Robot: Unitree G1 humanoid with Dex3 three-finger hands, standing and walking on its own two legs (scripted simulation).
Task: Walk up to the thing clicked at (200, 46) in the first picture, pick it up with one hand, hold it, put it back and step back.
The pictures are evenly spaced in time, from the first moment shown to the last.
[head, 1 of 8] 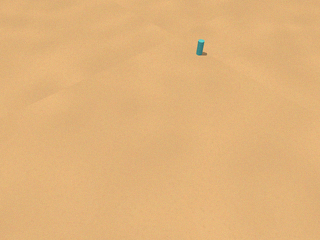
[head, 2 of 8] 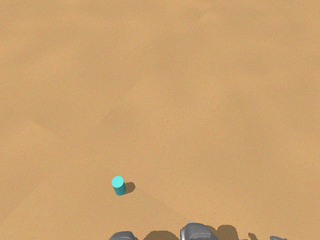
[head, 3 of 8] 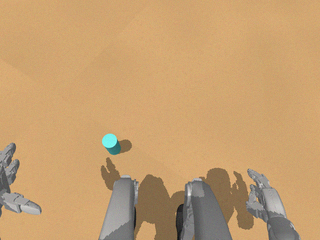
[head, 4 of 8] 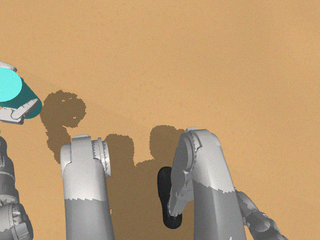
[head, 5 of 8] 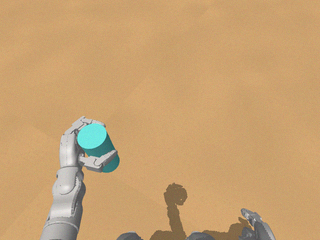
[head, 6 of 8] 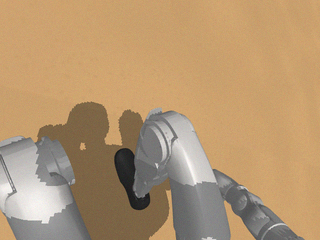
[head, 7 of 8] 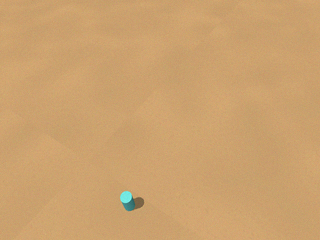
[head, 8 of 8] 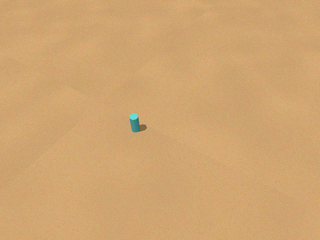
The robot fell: no
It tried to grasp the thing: yes
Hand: left
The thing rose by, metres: 0.68
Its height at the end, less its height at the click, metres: +0.00
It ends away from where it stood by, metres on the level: 0.01
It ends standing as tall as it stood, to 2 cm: yes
